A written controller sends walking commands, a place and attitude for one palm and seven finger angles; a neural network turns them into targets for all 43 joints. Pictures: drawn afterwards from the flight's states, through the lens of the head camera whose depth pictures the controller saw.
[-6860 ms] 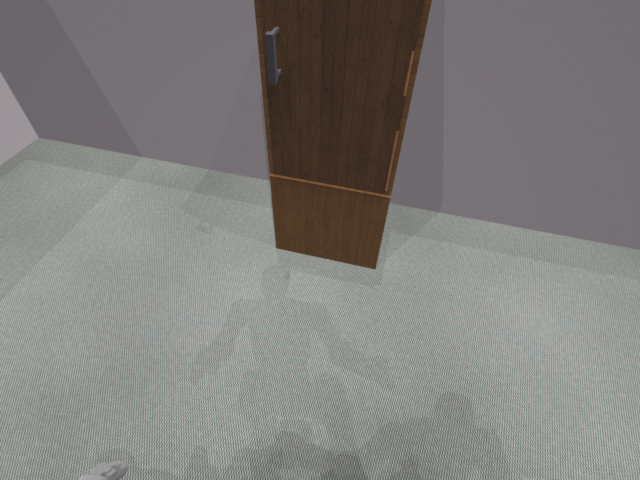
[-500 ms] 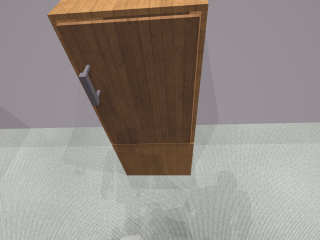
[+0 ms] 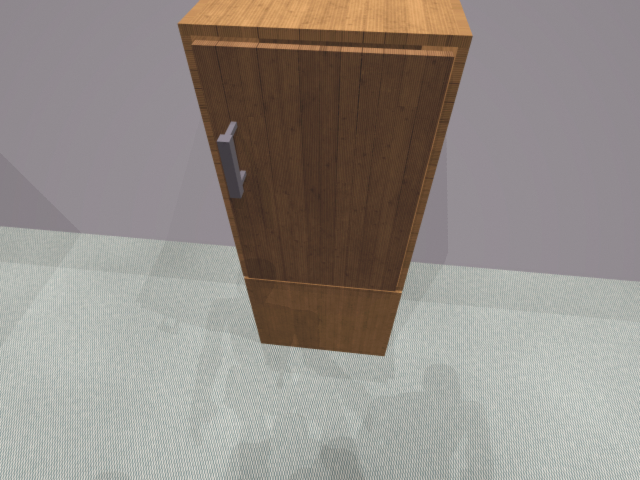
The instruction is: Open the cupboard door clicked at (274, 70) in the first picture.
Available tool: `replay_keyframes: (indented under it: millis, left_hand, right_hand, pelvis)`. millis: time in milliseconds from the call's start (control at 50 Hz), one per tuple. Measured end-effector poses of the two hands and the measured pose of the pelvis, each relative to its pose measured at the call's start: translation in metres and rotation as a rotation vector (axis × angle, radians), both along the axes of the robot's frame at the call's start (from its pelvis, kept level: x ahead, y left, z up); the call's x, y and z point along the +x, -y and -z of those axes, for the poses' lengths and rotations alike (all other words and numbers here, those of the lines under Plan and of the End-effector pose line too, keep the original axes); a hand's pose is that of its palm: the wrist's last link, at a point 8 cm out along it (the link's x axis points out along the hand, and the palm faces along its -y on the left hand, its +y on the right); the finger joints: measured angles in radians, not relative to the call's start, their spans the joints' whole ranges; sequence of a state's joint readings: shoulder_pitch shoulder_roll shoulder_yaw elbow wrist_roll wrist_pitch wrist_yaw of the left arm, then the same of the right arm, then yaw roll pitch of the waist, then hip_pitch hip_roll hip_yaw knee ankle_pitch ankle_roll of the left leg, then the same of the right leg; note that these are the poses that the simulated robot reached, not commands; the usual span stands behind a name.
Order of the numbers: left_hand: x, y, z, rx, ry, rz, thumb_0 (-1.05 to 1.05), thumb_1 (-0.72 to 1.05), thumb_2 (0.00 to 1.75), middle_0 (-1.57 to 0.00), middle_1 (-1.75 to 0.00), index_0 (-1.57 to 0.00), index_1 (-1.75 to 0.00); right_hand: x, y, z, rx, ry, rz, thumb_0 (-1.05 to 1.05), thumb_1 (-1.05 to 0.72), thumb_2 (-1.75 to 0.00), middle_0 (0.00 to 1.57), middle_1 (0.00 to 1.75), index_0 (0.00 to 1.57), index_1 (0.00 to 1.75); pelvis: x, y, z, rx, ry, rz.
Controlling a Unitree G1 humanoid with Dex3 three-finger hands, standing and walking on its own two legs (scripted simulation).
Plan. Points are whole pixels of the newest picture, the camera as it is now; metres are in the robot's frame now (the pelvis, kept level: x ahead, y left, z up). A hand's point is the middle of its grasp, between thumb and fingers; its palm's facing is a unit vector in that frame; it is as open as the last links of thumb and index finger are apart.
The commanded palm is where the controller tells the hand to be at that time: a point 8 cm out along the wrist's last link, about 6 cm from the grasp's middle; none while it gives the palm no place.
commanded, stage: come to a stop and stand still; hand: left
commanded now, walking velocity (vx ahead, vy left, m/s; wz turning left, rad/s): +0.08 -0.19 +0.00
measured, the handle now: (234, 160) +0.60 +0.23 +0.05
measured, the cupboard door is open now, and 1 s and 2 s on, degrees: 0 0 0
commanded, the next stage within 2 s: look again from close up in 1.58 s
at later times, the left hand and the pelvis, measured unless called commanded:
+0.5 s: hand out of the picture +0.08 +0.20 -0.19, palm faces -0.02 -0.98 -0.19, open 7.3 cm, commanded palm none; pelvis +0.04 +0.02 -0.01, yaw -1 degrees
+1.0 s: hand out of the picture +0.04 +0.16 -0.18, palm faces +0.06 -0.98 -0.21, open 7.3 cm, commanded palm none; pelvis +0.04 -0.01 -0.01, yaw +1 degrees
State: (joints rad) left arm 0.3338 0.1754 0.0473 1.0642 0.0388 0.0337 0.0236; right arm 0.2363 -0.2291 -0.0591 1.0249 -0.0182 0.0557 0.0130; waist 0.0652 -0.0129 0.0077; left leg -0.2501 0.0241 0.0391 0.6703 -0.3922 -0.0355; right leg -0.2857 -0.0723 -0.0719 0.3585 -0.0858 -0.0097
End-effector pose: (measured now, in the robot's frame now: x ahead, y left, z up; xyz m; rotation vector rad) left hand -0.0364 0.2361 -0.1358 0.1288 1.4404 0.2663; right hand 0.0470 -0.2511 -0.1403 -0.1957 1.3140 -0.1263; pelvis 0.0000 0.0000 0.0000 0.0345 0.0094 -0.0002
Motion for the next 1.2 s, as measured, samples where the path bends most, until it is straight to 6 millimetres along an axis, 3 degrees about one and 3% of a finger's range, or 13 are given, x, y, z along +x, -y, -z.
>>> replay_keyframes:
  millis: [80, 200, 300, 400, 520, 660, 800, 920, 1040, 1200]
  left_hand:
    - [-0.003, -0.022, 0.023, -0.044, -0.014, 0.002, 0.01, 0.9, 0.9, -0.2, -0.3, -0.21, -0.3]
    - [0.016, -0.033, 0.025, -0.099, 0.004, 0.027, 0.01, 0.91, 0.9, -0.2, -0.3, -0.2, -0.3]
    - [0.038, -0.033, 0.026, -0.113, 0.001, 0.056, 0.0, 0.91, 0.9, -0.2, -0.3, -0.2, -0.3]
    - [0.073, -0.024, 0.025, -0.106, 0.01, 0.106, 0.01, 0.91, 0.9, -0.2, -0.3, -0.2, -0.3]
    - [0.122, -0.013, 0.021, -0.045, 0.091, 0.142, 0.01, 0.93, 0.9, -0.2, -0.3, -0.2, -0.3]
    - [0.144, 0.008, 0.013, -0.034, 0.159, 0.118, 0.0, 0.92, 0.9, -0.2, -0.3, -0.2, -0.3]
    - [0.129, 0.015, 0.013, -0.018, 0.147, 0.083, -0.01, 0.94, 0.9, -0.2, -0.3, -0.21, -0.3]
    - [0.095, 0.02, 0.014, -0.019, 0.084, 0.061, -0.01, 0.94, 0.9, -0.2, -0.3, -0.2, -0.3]
    - [0.057, 0.032, 0.017, -0.053, 0.013, 0.044, 0.0, 0.92, 0.9, -0.2, -0.3, -0.2, -0.3]
    - [0.026, 0.046, 0.018, -0.09, -0.022, 0.032, 0.0, 0.91, 0.9, -0.2, -0.3, -0.2, -0.3]
  right_hand:
    - [-0.017, -0.03, -0.001, -0.034, 0.028, 0.019, 0.0, -0.91, -0.9, 0.2, 0.3, 0.2, 0.3]
    - [-0.052, -0.075, -0.013, -0.015, -0.063, 0.051, 0.0, -0.91, -0.9, 0.2, 0.3, 0.2, 0.3]
    - [-0.07, -0.093, -0.013, -0.002, -0.126, 0.1, 0.01, -0.91, -0.9, 0.2, 0.3, 0.2, 0.3]
    - [-0.085, -0.096, -0.008, 0.019, -0.19, 0.149, 0.0, -0.91, -0.9, 0.2, 0.3, 0.2, 0.3]
    - [-0.094, -0.084, 0.01, 0.062, -0.265, 0.19, 0.0, -0.91, -0.9, 0.2, 0.3, 0.2, 0.3]
    - [-0.062, -0.065, 0.018, 0.073, -0.232, 0.141, 0.01, -0.91, -0.9, 0.2, 0.3, 0.2, 0.3]
    - [-0.015, -0.044, 0.02, 0.054, -0.122, 0.086, 0.0, -0.91, -0.9, 0.2, 0.3, 0.2, 0.3]
    - [-0.001, -0.022, 0.017, 0.019, -0.084, 0.061, 0.01, -0.93, -0.9, 0.2, 0.3, 0.2, 0.3]
    - [-0.005, -0.014, 0.013, 0.009, -0.077, 0.046, 0.01, -0.92, -0.9, 0.2, 0.3, 0.2, 0.3]
    - [-0.032, -0.02, 0.012, 0.027, -0.107, 0.047, 0.0, -0.91, -0.9, 0.2, 0.3, 0.2, 0.3]
  pelvis:
    - [-0.004, -0.022, 0.01, -0.052, 0.001, -0.006]
    - [0.004, -0.036, -0.002, -0.064, -0.002, -0.014]
    - [0.015, -0.04, -0.003, -0.058, -0.015, 0.001]
    - [0.025, -0.036, 0.0, -0.054, -0.012, 0.007]
    - [0.038, -0.021, 0.01, -0.044, -0.007, 0.01]
    - [0.051, -0.009, 0.009, -0.04, -0.008, -0.009]
    - [0.052, 0.004, 0.008, -0.04, 0.004, -0.012]
    - [0.047, 0.011, 0.008, -0.042, 0.018, -0.013]
    - [0.037, 0.015, 0.006, -0.043, 0.028, -0.011]
    - [0.022, 0.016, 0.004, -0.043, 0.04, -0.008]
